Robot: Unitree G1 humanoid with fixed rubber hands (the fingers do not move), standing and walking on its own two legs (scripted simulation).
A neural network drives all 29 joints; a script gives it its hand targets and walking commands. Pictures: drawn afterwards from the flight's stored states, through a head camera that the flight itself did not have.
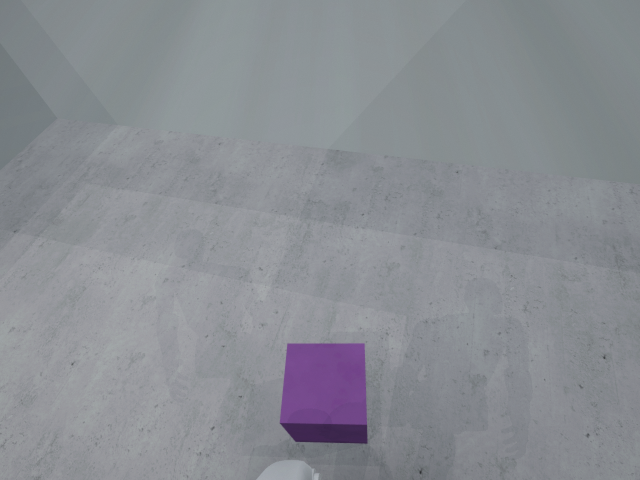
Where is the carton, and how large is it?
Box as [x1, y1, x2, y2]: [280, 343, 367, 443]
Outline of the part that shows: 287,344 280,423 295,441 367,443 364,343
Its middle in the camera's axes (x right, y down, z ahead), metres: +0.02 +0.44 +1.08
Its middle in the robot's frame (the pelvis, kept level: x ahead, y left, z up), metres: +0.39 +0.09 -0.65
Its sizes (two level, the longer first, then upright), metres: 0.210 0.200 0.250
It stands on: the floor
